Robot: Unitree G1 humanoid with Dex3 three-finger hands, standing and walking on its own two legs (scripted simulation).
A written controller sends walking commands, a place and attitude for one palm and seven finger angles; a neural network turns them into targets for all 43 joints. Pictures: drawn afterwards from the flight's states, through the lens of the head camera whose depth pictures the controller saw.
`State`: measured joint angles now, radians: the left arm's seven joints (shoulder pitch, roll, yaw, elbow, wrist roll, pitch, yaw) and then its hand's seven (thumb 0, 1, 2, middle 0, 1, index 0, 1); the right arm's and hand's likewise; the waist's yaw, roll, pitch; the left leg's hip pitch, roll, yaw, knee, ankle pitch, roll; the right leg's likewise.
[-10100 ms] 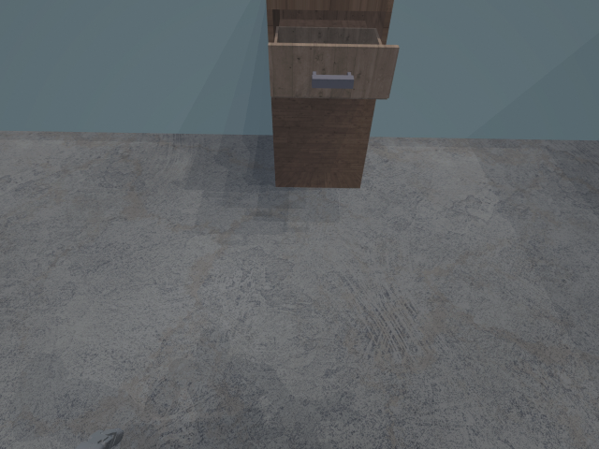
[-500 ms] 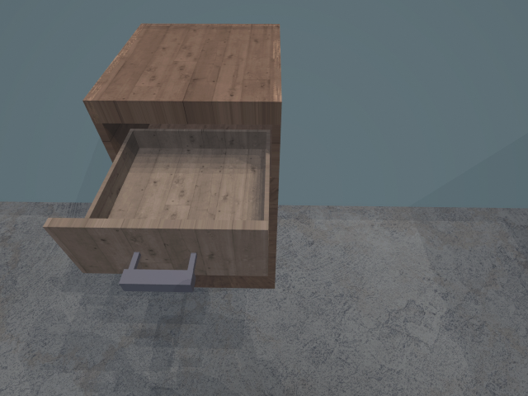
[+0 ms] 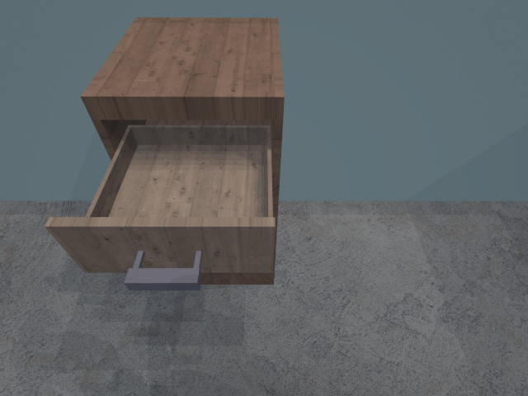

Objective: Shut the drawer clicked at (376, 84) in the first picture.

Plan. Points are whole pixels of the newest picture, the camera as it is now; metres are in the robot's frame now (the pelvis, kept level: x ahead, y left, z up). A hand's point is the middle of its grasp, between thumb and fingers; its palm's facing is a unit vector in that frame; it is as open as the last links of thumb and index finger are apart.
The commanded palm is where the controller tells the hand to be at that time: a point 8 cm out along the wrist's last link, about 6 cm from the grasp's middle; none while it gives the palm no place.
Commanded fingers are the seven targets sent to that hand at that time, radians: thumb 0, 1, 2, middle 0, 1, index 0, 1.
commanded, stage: look again from close up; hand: left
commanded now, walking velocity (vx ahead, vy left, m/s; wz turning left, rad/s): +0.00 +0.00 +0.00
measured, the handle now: (167, 267) +0.33 +0.20 -0.04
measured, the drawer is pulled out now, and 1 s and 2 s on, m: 0.29 0.29 0.29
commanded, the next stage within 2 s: raise the hand and make a fist in 0.54 s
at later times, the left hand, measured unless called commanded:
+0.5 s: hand out of the picture +0.01 +0.20 -0.17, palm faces +0.04 -0.98 -0.22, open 7.3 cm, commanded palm none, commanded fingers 0.00 0.90 0.90 -0.20 -0.30 -0.20 -0.30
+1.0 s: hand (152, 382) +0.15 +0.17 -0.03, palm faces +0.09 -1.00 +0.01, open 6.3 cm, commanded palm +0.10 +0.24 -0.04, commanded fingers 0.00 0.90 0.90 -0.58 -0.71 -0.58 -0.71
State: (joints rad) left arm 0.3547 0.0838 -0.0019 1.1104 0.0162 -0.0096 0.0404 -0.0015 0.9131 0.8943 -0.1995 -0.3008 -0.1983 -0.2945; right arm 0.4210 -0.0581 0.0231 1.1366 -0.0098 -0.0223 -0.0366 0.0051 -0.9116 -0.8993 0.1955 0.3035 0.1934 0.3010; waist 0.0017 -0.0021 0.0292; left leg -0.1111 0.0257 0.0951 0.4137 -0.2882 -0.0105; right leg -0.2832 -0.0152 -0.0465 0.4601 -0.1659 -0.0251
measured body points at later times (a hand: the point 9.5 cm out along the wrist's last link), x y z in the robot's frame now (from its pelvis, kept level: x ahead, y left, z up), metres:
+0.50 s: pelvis +0.00 +0.03 +0.00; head +0.00 +0.02 +0.45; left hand +0.01 +0.25 -0.16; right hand +0.01 -0.19 -0.16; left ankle -0.04 +0.12 -0.74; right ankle +0.05 -0.10 -0.74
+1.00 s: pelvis +0.00 +0.00 -0.05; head +0.03 +0.02 +0.40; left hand +0.14 +0.22 -0.03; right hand +0.22 -0.24 -0.08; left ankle -0.04 +0.12 -0.74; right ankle +0.05 -0.10 -0.74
